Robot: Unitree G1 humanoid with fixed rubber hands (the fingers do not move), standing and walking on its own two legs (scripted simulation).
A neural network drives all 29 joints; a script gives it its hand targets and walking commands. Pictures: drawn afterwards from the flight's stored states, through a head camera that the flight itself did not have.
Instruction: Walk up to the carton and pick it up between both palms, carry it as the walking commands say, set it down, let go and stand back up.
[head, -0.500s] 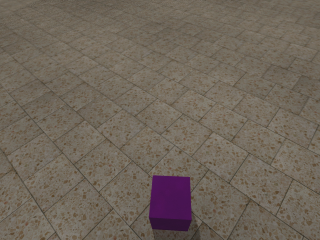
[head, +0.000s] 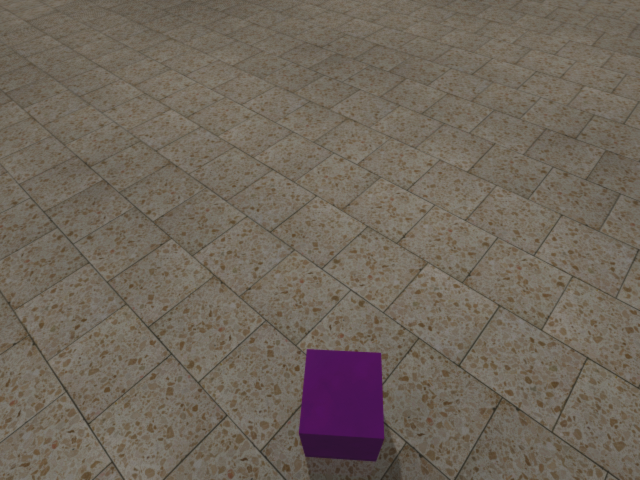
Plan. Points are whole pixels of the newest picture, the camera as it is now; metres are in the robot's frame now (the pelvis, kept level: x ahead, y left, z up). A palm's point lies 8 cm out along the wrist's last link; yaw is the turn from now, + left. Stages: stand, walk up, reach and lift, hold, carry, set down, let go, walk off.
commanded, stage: reach and lift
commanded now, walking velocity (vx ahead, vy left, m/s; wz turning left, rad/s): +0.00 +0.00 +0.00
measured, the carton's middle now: (342, 406) +0.42 +0.00 -0.64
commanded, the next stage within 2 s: none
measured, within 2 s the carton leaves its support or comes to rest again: neither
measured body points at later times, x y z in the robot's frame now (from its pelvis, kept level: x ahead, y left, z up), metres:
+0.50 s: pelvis -0.01 +0.00 -0.03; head +0.12 -0.01 +0.40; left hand +0.17 +0.22 -0.16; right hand +0.17 -0.22 -0.17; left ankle +0.04 +0.09 -0.73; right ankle +0.01 -0.11 -0.73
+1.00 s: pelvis -0.06 +0.01 -0.07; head +0.16 +0.01 +0.32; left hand +0.32 +0.21 -0.19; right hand +0.32 -0.19 -0.19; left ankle +0.04 +0.10 -0.73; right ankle +0.01 -0.11 -0.73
